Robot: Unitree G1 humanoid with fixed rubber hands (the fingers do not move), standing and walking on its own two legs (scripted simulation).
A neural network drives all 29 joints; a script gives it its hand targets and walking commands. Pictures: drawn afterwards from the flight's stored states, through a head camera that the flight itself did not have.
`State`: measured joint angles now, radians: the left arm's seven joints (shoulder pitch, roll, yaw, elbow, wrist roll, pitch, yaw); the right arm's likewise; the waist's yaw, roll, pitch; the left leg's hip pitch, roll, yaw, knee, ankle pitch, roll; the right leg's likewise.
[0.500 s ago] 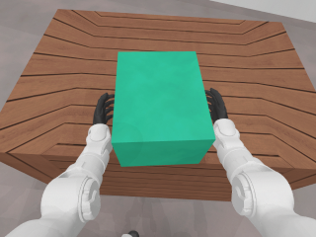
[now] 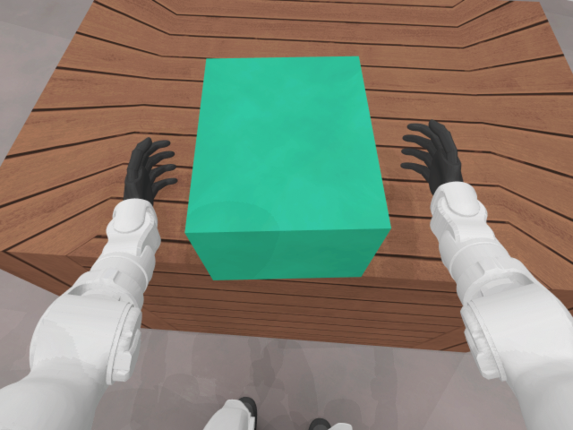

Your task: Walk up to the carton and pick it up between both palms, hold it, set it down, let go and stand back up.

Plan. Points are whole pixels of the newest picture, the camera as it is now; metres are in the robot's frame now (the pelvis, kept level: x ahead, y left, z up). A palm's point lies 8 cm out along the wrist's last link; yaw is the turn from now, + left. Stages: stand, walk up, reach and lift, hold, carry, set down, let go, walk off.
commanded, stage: set down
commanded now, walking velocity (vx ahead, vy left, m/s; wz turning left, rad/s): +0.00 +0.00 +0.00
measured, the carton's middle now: (285, 169) +0.48 +0.07 +0.02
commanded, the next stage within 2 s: none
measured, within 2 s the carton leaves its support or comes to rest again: neither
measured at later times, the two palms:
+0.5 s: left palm (107, 147) +0.41 +0.28 +0.11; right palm (468, 124) +0.49 -0.15 +0.14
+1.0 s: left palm (103, 191) +0.36 +0.27 +0.10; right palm (481, 189) +0.42 -0.17 +0.11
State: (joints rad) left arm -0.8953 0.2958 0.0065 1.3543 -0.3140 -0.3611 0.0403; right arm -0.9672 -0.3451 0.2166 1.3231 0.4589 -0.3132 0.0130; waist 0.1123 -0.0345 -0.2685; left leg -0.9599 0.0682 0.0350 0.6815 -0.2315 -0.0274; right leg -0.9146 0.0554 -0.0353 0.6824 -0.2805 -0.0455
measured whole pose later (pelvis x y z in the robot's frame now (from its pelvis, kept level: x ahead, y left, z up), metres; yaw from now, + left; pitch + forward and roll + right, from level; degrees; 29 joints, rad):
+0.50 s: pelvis +0.00 +0.00 +0.03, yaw +1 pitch +21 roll +0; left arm -0.96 0.34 0.01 1.21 -0.30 -0.05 0.04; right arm -1.05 -0.38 0.20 1.25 0.49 -0.05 0.00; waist 0.11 -0.04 -0.22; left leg -0.69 0.06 0.03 0.48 -0.15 -0.03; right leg -0.65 0.05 -0.04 0.49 -0.20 -0.05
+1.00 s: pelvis +0.00 +0.01 +0.04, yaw +1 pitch +10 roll -1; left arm -0.64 0.29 0.08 0.85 -0.21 0.07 0.04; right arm -0.72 -0.37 0.13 1.01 0.43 -0.03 0.01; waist 0.09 -0.01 -0.09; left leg -0.44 0.05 0.04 0.40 -0.13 -0.02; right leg -0.38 0.04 -0.03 0.39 -0.18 -0.04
